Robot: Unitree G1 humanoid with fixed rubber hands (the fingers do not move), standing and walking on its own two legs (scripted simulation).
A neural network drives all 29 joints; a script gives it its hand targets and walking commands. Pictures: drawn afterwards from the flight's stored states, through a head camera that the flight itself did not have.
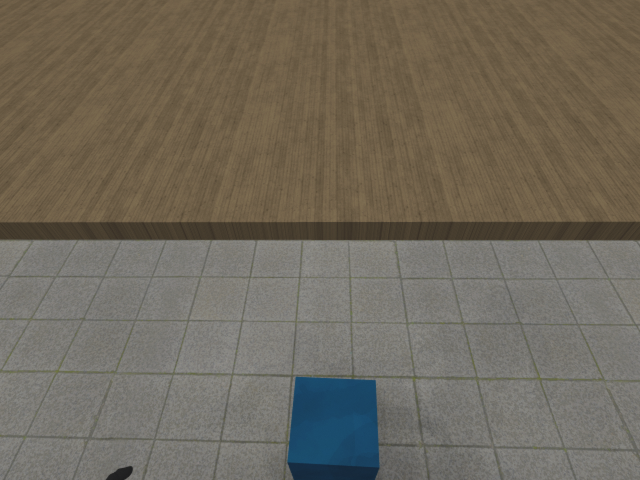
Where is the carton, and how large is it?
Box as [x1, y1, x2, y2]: [287, 377, 379, 479]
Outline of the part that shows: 296,377 287,461 293,478 374,479 379,467 375,380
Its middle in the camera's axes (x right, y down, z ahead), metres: +0.04 +0.53 +1.04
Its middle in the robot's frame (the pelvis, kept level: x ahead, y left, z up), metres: +0.37 +0.02 -0.66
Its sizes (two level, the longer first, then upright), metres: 0.210 0.200 0.250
